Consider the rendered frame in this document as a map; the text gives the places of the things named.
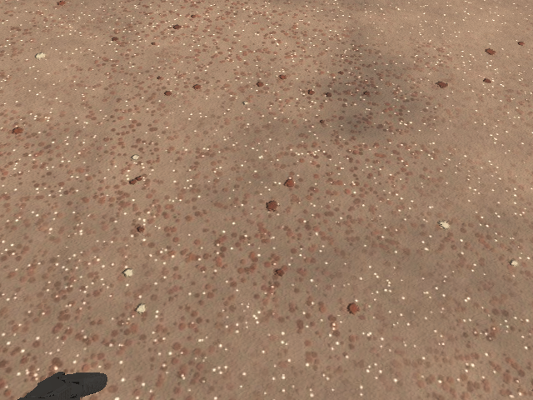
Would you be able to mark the left robot hand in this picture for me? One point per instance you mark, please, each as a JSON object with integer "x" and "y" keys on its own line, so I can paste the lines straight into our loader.
{"x": 68, "y": 387}

